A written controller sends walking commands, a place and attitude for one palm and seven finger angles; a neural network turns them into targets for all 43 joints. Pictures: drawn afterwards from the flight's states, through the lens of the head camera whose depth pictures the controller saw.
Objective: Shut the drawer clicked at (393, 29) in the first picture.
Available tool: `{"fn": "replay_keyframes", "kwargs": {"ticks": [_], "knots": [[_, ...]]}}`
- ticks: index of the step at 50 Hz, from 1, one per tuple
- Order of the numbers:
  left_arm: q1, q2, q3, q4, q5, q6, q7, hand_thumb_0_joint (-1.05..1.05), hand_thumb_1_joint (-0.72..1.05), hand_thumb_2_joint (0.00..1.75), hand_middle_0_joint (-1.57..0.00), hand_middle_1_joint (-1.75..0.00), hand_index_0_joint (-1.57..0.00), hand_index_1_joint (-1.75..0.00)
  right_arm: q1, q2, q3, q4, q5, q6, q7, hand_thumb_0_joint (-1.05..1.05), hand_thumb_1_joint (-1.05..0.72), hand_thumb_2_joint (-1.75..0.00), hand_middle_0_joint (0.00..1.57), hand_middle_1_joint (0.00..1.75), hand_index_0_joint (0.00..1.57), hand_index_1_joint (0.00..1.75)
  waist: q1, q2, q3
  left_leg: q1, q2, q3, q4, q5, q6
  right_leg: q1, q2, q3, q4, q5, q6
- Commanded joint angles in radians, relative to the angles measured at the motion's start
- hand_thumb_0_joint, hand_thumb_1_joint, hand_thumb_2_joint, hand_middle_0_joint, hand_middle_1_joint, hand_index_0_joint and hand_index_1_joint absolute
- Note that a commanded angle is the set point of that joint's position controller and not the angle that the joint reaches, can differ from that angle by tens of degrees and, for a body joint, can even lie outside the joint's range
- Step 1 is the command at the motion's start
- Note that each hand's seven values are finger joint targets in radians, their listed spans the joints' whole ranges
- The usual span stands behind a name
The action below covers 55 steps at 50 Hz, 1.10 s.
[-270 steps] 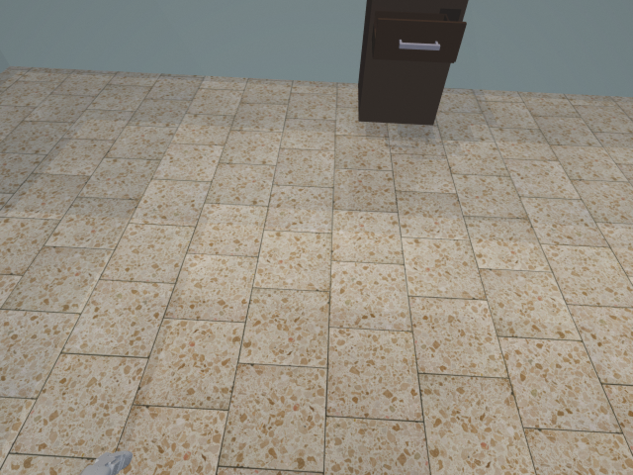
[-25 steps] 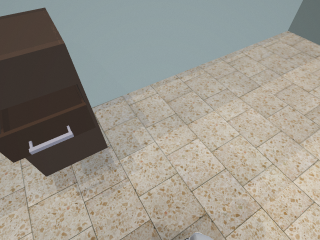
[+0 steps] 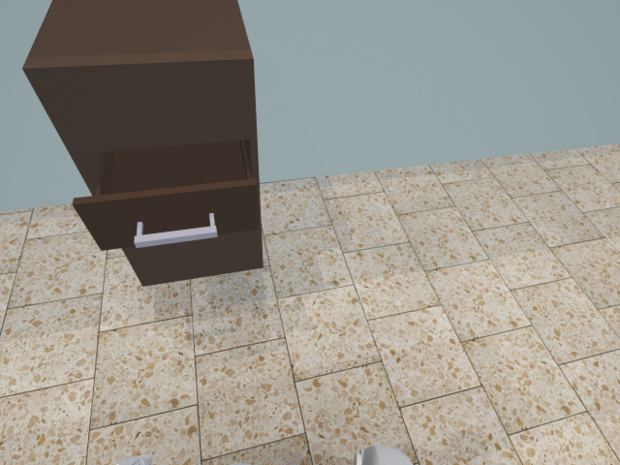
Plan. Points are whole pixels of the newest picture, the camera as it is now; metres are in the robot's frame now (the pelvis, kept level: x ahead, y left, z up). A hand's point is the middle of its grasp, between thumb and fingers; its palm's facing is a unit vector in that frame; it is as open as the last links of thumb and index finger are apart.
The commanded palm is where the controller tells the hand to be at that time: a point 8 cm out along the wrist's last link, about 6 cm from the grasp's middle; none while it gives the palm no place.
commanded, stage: turn to face it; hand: left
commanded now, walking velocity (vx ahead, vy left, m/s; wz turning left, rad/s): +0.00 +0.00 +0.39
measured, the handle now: (176, 229) +0.62 +0.32 -0.24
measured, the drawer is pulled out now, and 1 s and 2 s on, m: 0.16 0.16 0.16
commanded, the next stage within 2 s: take the last steps up to it in 0.32 s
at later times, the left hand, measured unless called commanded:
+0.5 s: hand out of the picture +0.01 +0.13 -0.14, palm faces +0.24 -0.93 -0.27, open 7.4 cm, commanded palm none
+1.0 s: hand out of the picture -0.05 +0.20 -0.16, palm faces +0.32 -0.93 -0.19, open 7.4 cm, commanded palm none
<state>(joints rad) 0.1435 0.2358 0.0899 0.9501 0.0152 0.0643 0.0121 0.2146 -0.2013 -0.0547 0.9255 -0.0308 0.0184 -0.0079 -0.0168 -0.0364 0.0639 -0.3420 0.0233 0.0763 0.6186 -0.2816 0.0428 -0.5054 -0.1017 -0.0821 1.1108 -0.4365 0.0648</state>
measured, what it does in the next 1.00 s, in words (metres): steps on the spot: right foot, then left foot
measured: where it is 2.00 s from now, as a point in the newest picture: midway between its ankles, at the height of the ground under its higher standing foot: (281, 444)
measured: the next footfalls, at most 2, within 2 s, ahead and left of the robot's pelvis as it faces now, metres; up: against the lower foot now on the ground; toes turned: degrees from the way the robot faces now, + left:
right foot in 0.28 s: +0.06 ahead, -0.15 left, +0.00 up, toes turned +3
left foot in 0.80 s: -0.02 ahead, +0.10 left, +0.00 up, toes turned +20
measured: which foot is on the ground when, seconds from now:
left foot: down 0.00-0.28, up 0.30-0.78, down 0.80-1.00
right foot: up 0.00-0.26, down 0.28-0.80, up 0.82-1.00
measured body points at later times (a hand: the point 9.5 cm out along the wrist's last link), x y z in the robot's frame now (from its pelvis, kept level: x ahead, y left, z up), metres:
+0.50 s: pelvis -0.01 -0.06 +0.01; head +0.02 -0.10 +0.46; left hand +0.00 +0.18 -0.12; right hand +0.11 -0.30 -0.15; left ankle -0.07 +0.08 -0.64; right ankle +0.02 -0.15 -0.73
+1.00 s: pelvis +0.02 +0.01 +0.02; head +0.02 +0.03 +0.47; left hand -0.06 +0.25 -0.14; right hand +0.08 -0.21 -0.13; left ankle -0.06 +0.09 -0.73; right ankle +0.09 -0.11 -0.65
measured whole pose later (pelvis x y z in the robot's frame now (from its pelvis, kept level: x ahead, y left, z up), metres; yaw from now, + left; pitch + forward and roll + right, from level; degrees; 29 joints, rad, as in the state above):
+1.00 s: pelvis +0.02 +0.01 +0.02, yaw +15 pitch -1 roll +0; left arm 0.32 0.21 0.06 1.09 0.02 0.01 -0.02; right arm 0.33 -0.16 -0.02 1.05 -0.02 -0.03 -0.02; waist 0.02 -0.03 0.03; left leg -0.03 -0.01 0.09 0.31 -0.27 0.04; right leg -0.52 -0.10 -0.06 1.03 -0.27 0.01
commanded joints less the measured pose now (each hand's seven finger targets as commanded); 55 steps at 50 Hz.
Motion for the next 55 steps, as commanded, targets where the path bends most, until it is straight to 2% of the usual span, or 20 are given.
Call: {"fn": "replay_keyframes", "kwargs": {"ticks": [1,6,12,13,14,15,16,18,21,25,30,34,37,38,40,41,42,46,50,55], "knots": [[0.011,0.056,-0.003,-0.079,-0.003,-0.035,0.001,0.0,0.9,0.9,-0.2,-0.3,-0.2,-0.3,0.029,-0.18,-0.041,-0.061,0.008,-0.024,-0.015,0.0,-0.9,-0.9,0.2,0.3,0.2,0.3,-0.005,0.158,-0.162,0.278,0.22,-0.255,-0.253,0.525,0.119,-0.075,0.004,0.063,-0.011,0.044,0.022],[-0.016,0.049,-0.014,-0.097,-0.007,-0.03,0.01,0.0,0.9,0.9,-0.2,-0.3,-0.2,-0.3,0.052,-0.197,-0.044,-0.049,0.004,-0.006,-0.01,0.0,-0.9,-0.9,0.2,0.3,0.2,0.3,-0.029,0.147,-0.131,0.282,0.236,-0.304,-0.256,0.504,0.149,0.003,0.034,0.06,-0.204,-0.021,0.021],[0.128,0.064,-0.017,-0.057,-0.013,-0.049,0.018,0.0,0.9,0.9,-0.2,-0.3,-0.2,-0.3,-0.046,-0.196,-0.042,-0.066,0.012,0.011,0.002,0.0,-0.9,-0.9,0.2,0.3,0.2,0.3,0.037,0.169,-0.121,0.081,0.171,-0.304,-0.182,0.372,0.086,0.328,0.07,0.029,-0.617,0.188,0.0],[0.16,0.095,-0.013,-0.05,-0.006,-0.06,0.022,0.0,0.9,0.9,-0.2,-0.3,-0.2,-0.3,-0.046,-0.167,-0.039,-0.066,0.02,0.011,0.006,0.0,-0.9,-0.9,0.2,0.3,0.2,0.3,0.05,0.079,-0.127,0.011,0.111,-0.266,-0.105,0.244,0.032,0.423,0.017,0.078,-0.76,0.267,-0.009],[0.166,0.183,0.002,-0.051,0.011,-0.071,0.029,0.0,0.9,0.9,-0.2,-0.3,-0.2,-0.3,-0.032,-0.095,-0.029,-0.081,0.03,0.012,0.011,0.0,-0.9,-0.9,0.2,0.3,0.2,0.3,0.046,-0.198,-0.114,-0.158,-0.029,-0.118,0.086,-0.055,-0.05,0.495,-0.219,0.333,-0.845,0.338,-0.087],[0.154,0.236,0.005,-0.071,0.01,-0.07,0.026,0.0,0.9,0.9,-0.2,-0.3,-0.2,-0.3,-0.063,-0.108,-0.032,-0.105,0.024,0.02,0.009,0.0,-0.9,-0.9,0.2,0.3,0.2,0.3,0.056,-0.258,-0.086,-0.165,-0.066,-0.112,0.281,-0.302,-0.069,0.366,-0.374,0.431,-0.858,0.489,-0.196],[0.126,0.21,-0.001,-0.079,0.007,-0.071,0.026,0.0,0.9,0.9,-0.2,-0.3,-0.2,-0.3,-0.054,-0.131,-0.042,-0.087,0.019,0.032,0.011,0.0,-0.9,-0.9,0.2,0.3,0.2,0.3,0.042,-0.162,-0.085,-0.132,-0.049,-0.155,0.423,-0.274,-0.062,0.282,-0.343,0.359,-0.857,0.414,-0.228],[0.04,0.149,-0.009,-0.093,0.004,-0.069,0.027,0.0,0.9,0.9,-0.2,-0.3,-0.2,-0.3,-0.049,-0.13,-0.046,-0.042,0.012,0.049,0.018,0.0,-0.9,-0.9,0.2,0.3,0.2,0.3,0.008,-0.156,-0.002,-0.155,-0.021,-0.147,0.559,-0.169,-0.068,0.213,-0.241,0.272,-0.869,0.298,-0.193],[0.063,0.113,-0.02,-0.088,0.004,-0.081,0.026,0.0,0.9,0.9,-0.2,-0.3,-0.2,-0.3,-0.025,-0.103,-0.036,-0.012,0.013,0.041,0.022,0.0,-0.9,-0.9,0.2,0.3,0.2,0.3,0.004,-0.115,-0.027,-0.164,-0.009,-0.117,0.542,-0.097,-0.091,0.302,-0.184,0.153,-0.815,0.459,-0.173],[0.2,0.122,-0.015,-0.03,0.008,-0.095,0.019,0.0,0.9,0.9,-0.2,-0.3,-0.2,-0.3,-0.083,-0.098,-0.028,-0.016,0.007,0.033,0.031,0.0,-0.9,-0.9,0.2,0.3,0.2,0.3,0.069,-0.121,-0.05,-0.198,0.009,-0.081,0.418,-0.091,-0.098,0.44,-0.21,0.187,-0.878,0.232,-0.18],[0.267,0.134,-0.007,0.02,0.018,-0.108,0.011,0.0,0.9,0.9,-0.2,-0.3,-0.2,-0.3,-0.146,-0.087,-0.018,-0.027,0.007,0.012,0.041,0.0,-0.9,-0.9,0.2,0.3,0.2,0.3,0.101,-0.119,-0.031,-0.18,0.035,-0.048,0.229,-0.147,-0.08,0.472,-0.254,0.244,-0.944,0.01,-0.208],[0.252,0.146,-0.005,0.049,0.021,-0.108,0.005,0.0,0.9,0.9,-0.2,-0.3,-0.2,-0.3,-0.109,-0.059,-0.007,-0.013,0.012,-0.006,0.041,0.0,-0.9,-0.9,0.2,0.3,0.2,0.3,0.084,-0.123,-0.035,-0.045,0.022,-0.012,0.073,-0.167,-0.053,0.395,-0.251,0.214,-0.95,-0.003,-0.215],[0.188,0.141,-0.005,0.063,0.01,-0.094,-0.001,0.0,0.9,0.9,-0.2,-0.3,-0.2,-0.3,0.043,-0.047,0.0,0.048,0.012,-0.021,0.03,0.0,-0.9,-0.9,0.2,0.3,0.2,0.3,0.011,-0.105,-0.056,0.253,-0.019,0.056,-0.181,-0.034,-0.042,0.209,-0.166,0.096,-0.873,-0.109,-0.153],[0.178,0.113,-0.012,0.065,0.002,-0.089,-0.006,0.0,0.9,0.9,-0.2,-0.3,-0.2,-0.3,0.101,-0.076,-0.005,0.072,0.014,-0.03,0.019,0.0,-0.9,-0.9,0.2,0.3,0.2,0.3,-0.014,-0.014,-0.06,0.376,0.005,0.023,-0.249,-0.034,-0.04,0.115,-0.124,0.051,-0.789,-0.113,-0.121],[0.131,0.013,-0.036,0.014,0.003,-0.081,-0.016,0.0,0.9,0.9,-0.2,-0.3,-0.2,-0.3,0.231,-0.236,-0.04,0.088,0.006,-0.032,0.002,0.0,-0.9,-0.9,0.2,0.3,0.2,0.3,-0.077,0.38,-0.013,0.427,0.347,-0.452,-0.494,-0.427,0.081,-0.166,0.046,-0.098,-0.333,-0.13,-0.048],[0.066,0.026,-0.032,-0.01,0.01,-0.082,-0.016,0.0,0.9,0.9,-0.2,-0.3,-0.2,-0.3,0.227,-0.248,-0.04,0.086,0.004,-0.028,-0.004,0.0,-0.9,-0.9,0.2,0.3,0.2,0.3,-0.081,0.281,0.081,0.317,0.4,-0.508,-0.547,-0.465,0.139,-0.218,0.014,-0.001,-0.211,-0.097,-0.065],[0.069,0.033,-0.026,-0.004,0.017,-0.085,-0.022,0.0,0.9,0.9,-0.2,-0.3,-0.2,-0.3,0.174,-0.209,-0.026,0.077,0.003,-0.032,-0.005,0.0,-0.9,-0.9,0.2,0.3,0.2,0.3,-0.05,0.214,0.099,0.27,0.371,-0.472,-0.542,-0.444,0.146,-0.213,-0.011,0.027,-0.147,-0.036,-0.076],[0.146,0.017,-0.028,0.066,0.012,-0.084,-0.035,0.0,0.9,0.9,-0.2,-0.3,-0.2,-0.3,0.112,-0.104,0.007,0.077,0.015,-0.066,-0.015,0.0,-0.9,-0.9,0.2,0.3,0.2,0.3,0.017,0.145,0.091,0.248,0.231,-0.224,-0.5,-0.035,0.105,-0.144,-0.016,0.043,-0.045,0.168,-0.058],[0.1,0.019,-0.024,0.052,0.007,-0.081,-0.031,0.0,0.9,0.9,-0.2,-0.3,-0.2,-0.3,0.192,-0.084,0.007,0.115,0.02,-0.088,-0.022,0.0,-0.9,-0.9,0.2,0.3,0.2,0.3,0.014,0.116,0.057,0.347,0.235,-0.166,-0.466,0.29,0.134,-0.184,-0.018,0.042,-0.074,0.209,-0.039],[-0.04,0.002,-0.031,-0.001,0.001,-0.082,-0.033,0.0,0.9,0.9,-0.2,-0.3,-0.2,-0.3,0.251,-0.08,0.003,0.159,0.01,-0.091,-0.025,0.0,-0.9,-0.9,0.2,0.3,0.2,0.3,-0.015,0.139,0.104,0.348,0.257,-0.144,-0.444,0.368,0.147,-0.151,-0.018,0.021,-0.281,0.199,-0.051]]}}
